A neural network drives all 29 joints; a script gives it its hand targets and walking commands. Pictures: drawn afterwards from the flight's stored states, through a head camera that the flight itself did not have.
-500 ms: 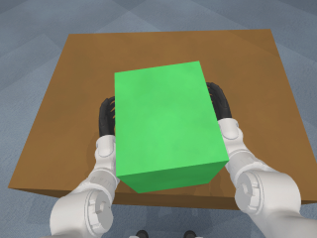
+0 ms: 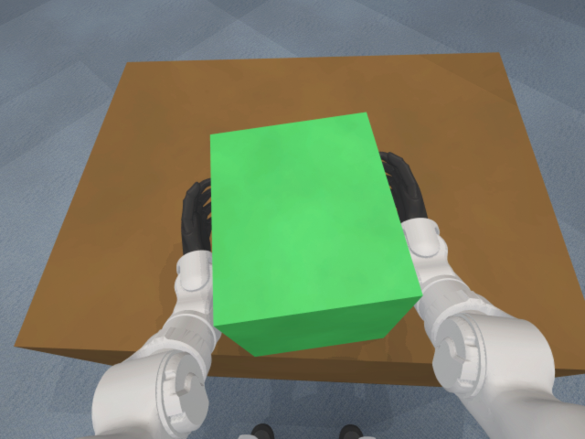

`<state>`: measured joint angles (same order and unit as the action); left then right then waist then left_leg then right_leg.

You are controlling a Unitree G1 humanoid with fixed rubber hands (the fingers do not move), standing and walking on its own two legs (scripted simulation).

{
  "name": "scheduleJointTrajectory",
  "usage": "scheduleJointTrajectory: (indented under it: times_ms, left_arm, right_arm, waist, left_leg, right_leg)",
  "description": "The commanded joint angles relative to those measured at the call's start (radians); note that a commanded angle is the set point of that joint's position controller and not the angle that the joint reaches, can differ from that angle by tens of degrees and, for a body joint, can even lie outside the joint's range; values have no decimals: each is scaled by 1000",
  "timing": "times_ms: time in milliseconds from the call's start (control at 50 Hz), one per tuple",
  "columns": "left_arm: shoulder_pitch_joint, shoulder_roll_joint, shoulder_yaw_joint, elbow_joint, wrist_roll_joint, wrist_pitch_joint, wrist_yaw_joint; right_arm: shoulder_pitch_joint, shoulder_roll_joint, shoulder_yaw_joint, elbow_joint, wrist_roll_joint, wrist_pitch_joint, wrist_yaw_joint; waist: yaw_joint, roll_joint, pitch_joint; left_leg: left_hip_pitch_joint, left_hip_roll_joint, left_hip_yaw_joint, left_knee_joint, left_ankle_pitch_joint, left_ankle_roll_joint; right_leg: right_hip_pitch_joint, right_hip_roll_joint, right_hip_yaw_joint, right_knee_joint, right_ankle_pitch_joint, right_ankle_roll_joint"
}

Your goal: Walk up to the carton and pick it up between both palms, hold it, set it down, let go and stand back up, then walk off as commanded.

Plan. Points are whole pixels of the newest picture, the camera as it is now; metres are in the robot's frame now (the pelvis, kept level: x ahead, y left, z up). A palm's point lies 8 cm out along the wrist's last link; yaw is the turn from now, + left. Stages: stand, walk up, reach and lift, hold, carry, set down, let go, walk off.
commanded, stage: reach and lift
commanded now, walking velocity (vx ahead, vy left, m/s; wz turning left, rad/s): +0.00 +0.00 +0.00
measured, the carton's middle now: (305, 246) +0.40 +0.02 -0.04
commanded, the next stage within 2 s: none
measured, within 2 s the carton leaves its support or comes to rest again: leaves its support in 0.60 s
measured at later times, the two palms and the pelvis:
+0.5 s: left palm (191, 247) +0.38 +0.18 -0.01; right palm (403, 211) +0.44 -0.12 +0.00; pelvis -0.01 +0.00 +0.00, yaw +0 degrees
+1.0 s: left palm (182, 250) +0.37 +0.18 +0.01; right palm (406, 214) +0.42 -0.12 +0.02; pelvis -0.02 +0.00 +0.00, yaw +0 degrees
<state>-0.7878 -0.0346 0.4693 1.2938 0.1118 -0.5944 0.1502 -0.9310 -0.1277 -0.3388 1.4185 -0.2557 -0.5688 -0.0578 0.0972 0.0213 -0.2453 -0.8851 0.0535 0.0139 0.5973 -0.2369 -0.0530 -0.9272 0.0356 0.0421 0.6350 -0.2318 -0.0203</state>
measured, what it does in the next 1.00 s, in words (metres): stands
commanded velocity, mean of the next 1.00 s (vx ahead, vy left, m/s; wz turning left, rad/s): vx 0.00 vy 0.00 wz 0.00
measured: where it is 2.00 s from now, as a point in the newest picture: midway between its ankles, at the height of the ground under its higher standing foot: outside the picture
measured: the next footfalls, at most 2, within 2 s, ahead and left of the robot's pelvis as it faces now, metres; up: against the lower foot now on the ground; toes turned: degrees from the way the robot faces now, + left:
none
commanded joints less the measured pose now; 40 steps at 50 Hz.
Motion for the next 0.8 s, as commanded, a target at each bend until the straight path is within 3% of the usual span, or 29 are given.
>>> scheduleJointTrajectory:
  times_ms: [0, 80, 120, 160, 180, 200, 220, 280, 300, 320, 340, 380, 420, 460, 500, 520, 560, 580, 600, 620, 700, 760, 780]
  left_arm:
    - [-356, -469, -189, -25, 217, -30, -127]
    - [-399, -494, -209, -41, 199, -44, -127]
    - [-386, -521, -230, -72, 199, -63, -123]
    - [-401, -512, -234, -38, 196, -67, -128]
    - [-401, -510, -237, -40, 190, -70, -129]
    - [-440, -536, -249, -56, 191, -75, -127]
    - [-449, -537, -249, -58, 192, -77, -125]
    - [-454, -550, -278, -53, 182, -87, -121]
    - [-411, -547, -282, -27, 176, -89, -123]
    - [-407, -540, -290, -34, 168, -97, -127]
    - [-430, -551, -292, -26, 176, -91, -125]
    - [-459, -547, -295, -34, 168, -95, -124]
    - [-445, -541, -288, -5, 170, -88, -129]
    - [-465, -560, -300, -23, 155, -89, -126]
    - [-504, -567, -347, -32, 136, -98, -126]
    - [-501, -561, -348, -10, 129, -93, -126]
    - [-538, -545, -331, -46, 137, -89, -121]
    - [-559, -575, -356, -38, 107, -96, -119]
    - [-570, -565, -346, -37, 112, -92, -118]
    - [-554, -572, -372, -25, 97, -94, -112]
    - [-550, -602, -418, -47, 70, -81, -108]
    - [-577, -568, -392, -37, 80, -73, -114]
    - [-591, -588, -424, -57, 64, -69, -108]
  right_arm:
    - [-288, 651, 90, 22, -217, -18, 108]
    - [-298, 673, 108, 15, -221, -23, 104]
    - [-309, 712, 144, -2, -202, -49, 102]
    - [-317, 690, 139, -25, -231, -65, 89]
    - [-294, 692, 130, 0, -240, -63, 87]
    - [-312, 686, 127, 20, -228, -76, 87]
    - [-338, 693, 140, 2, -235, -80, 84]
    - [-340, 701, 164, -12, -238, -99, 80]
    - [-300, 698, 172, 29, -239, -101, 74]
    - [-299, 705, 189, 4, -230, -117, 71]
    - [-279, 703, 174, 42, -237, -108, 69]
    - [-312, 694, 175, 45, -238, -114, 70]
    - [-309, 691, 168, 30, -247, -114, 73]
    - [-329, 693, 172, 53, -252, -114, 72]
    - [-304, 700, 179, 70, -248, -118, 67]
    - [-312, 687, 171, 71, -249, -111, 66]
    - [-369, 690, 180, 59, -243, -111, 77]
    - [-374, 701, 197, 52, -240, -109, 75]
    - [-375, 706, 186, 66, -246, -107, 76]
    - [-393, 708, 204, 40, -235, -112, 76]
    - [-339, 696, 197, 80, -217, -93, 80]
    - [-342, 697, 198, 114, -200, -68, 83]
    - [-344, 690, 204, 76, -204, -72, 82]
  waist:
    - [-28, -120, -523]
    - [-52, -134, -567]
    - [-21, -112, -627]
    - [-39, -126, -631]
    - [-63, -140, -619]
    - [-41, -107, -624]
    - [-37, -129, -642]
    - [-42, -129, -700]
    - [-59, -133, -680]
    - [-50, -131, -709]
    - [-73, -111, -683]
    - [-49, -110, -700]
    - [-51, -142, -686]
    - [-46, -131, -698]
    - [-91, -108, -733]
    - [-93, -112, -716]
    - [-60, -88, -723]
    - [-70, -113, -757]
    - [-67, -104, -754]
    - [-59, -104, -782]
    - [-92, -96, -742]
    - [-83, -89, -686]
    - [-88, -91, -738]
  left_leg:
    - [102, -72, 111, 30, 256, 42]
    - [88, -75, 117, 23, 229, 43]
    - [102, -74, 114, 42, 295, 39]
    - [76, -77, 115, 36, 279, 41]
    - [72, -78, 110, 32, 271, 44]
    - [86, -78, 112, 18, 273, 37]
    - [98, -72, 110, 24, 295, 39]
    - [106, -75, 117, 39, 344, 34]
    - [113, -77, 112, 31, 336, 35]
    - [92, -81, 113, 41, 337, 36]
    - [107, -82, 105, 26, 312, 34]
    - [100, -74, 107, 17, 307, 35]
    - [96, -77, 113, 13, 268, 41]
    - [93, -75, 110, 18, 255, 40]
    - [94, -77, 102, 22, 239, 32]
    - [102, -76, 95, 30, 230, 34]
    - [104, -72, 105, 29, 223, 34]
    - [118, -73, 105, 28, 236, 37]
    - [114, -73, 108, 25, 205, 38]
    - [123, -72, 102, 35, 225, 37]
    - [152, -71, 91, 13, 193, 31]
    - [149, -78, 91, 11, 160, 32]
    - [157, -74, 95, 15, 166, 31]
  right_leg:
    - [719, -22, -77, 27, 576, 55]
    - [715, -17, -83, 33, 579, 56]
    - [735, -15, -78, 46, 639, 54]
    - [759, -21, -79, 42, 690, 64]
    - [785, -22, -81, 47, 707, 69]
    - [770, -23, -84, 34, 672, 57]
    - [788, -18, -88, 42, 721, 62]
    - [795, -10, -89, 52, 798, 64]
    - [814, -13, -95, 46, 823, 68]
    - [830, -21, -82, 51, 847, 70]
    - [829, -22, -90, 42, 810, 69]
    - [832, -20, -88, 44, 803, 72]
    - [808, -16, -88, 22, 730, 72]
    - [805, -19, -84, 24, 696, 69]
    - [786, -13, -92, 25, 684, 67]
    - [781, -12, -89, 29, 683, 69]
    - [762, -11, -86, 25, 623, 63]
    - [750, -2, -92, 24, 642, 66]
    - [732, 0, -96, 17, 586, 56]
    - [736, -2, -87, 24, 610, 59]
    - [722, 10, -101, -7, 517, 50]
    - [748, -2, -83, -17, 489, 52]
    - [733, 6, -89, -11, 461, 46]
